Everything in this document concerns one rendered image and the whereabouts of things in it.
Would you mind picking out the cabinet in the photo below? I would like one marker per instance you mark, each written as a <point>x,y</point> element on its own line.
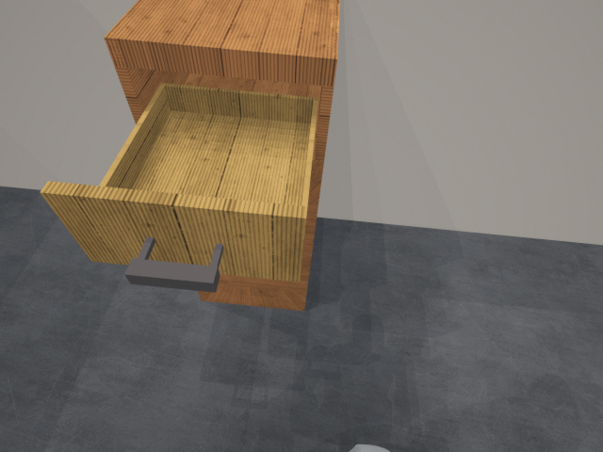
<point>285,47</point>

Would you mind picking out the handle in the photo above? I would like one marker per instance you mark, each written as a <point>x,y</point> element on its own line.
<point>142,271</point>

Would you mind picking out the drawer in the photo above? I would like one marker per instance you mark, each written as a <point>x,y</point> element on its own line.
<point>203,166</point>

